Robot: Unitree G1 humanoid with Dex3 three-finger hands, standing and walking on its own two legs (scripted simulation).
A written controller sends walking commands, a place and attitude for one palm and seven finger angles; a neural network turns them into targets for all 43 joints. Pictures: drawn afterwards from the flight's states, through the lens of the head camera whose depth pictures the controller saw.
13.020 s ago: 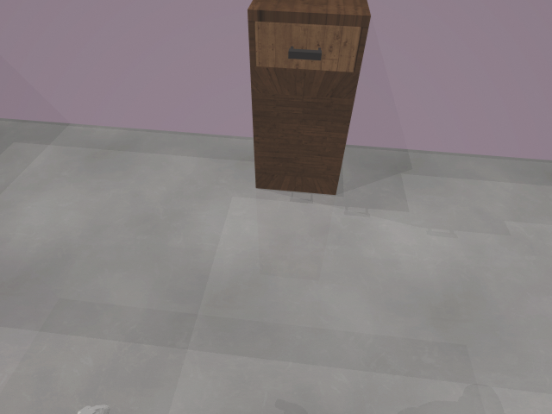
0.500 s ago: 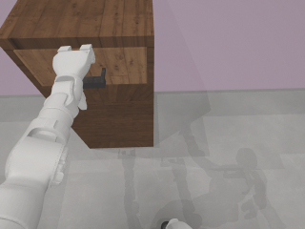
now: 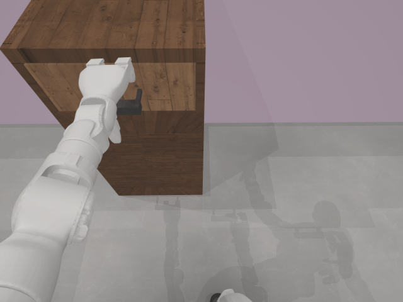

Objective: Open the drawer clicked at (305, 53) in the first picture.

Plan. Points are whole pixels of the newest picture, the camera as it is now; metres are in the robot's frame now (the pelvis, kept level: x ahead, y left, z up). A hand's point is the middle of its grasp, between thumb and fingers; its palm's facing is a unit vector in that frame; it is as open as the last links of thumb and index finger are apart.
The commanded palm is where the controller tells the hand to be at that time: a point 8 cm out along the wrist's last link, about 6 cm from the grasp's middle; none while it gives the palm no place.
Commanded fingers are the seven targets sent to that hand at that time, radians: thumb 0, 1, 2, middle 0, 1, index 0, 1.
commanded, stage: move the hooked fingers above the handle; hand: left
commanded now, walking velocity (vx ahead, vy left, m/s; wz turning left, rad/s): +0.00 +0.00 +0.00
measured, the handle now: (117, 100) +0.59 +0.15 +0.00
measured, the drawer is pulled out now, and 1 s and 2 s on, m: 0.00 0.00 0.00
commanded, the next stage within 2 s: lower the fingers behind the handle in 0.40 s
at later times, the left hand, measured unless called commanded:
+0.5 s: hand (112, 99) +0.53 +0.14 +0.06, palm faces -0.02 -0.02 -1.00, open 13.9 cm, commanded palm +0.52 +0.15 +0.11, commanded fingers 0.00 -0.50 0.30 -0.30 -1.20 -0.30 -1.20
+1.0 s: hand (113, 110) +0.54 +0.15 +0.03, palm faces -0.03 -0.01 -1.00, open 13.8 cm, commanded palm +0.52 +0.15 +0.08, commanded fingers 0.00 -0.50 0.30 -0.30 -1.20 -0.30 -1.20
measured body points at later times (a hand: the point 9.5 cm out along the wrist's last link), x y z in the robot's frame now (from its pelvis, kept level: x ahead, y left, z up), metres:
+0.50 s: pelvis +0.00 +0.00 +0.00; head +0.11 -0.01 +0.43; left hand +0.53 +0.14 +0.12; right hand -0.01 -0.27 -0.13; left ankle -0.04 +0.10 -0.71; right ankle +0.01 -0.08 -0.71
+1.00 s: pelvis +0.00 +0.01 -0.01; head +0.13 +0.00 +0.42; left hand +0.53 +0.15 +0.08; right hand -0.01 -0.26 -0.15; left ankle -0.04 +0.10 -0.71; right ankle +0.01 -0.08 -0.71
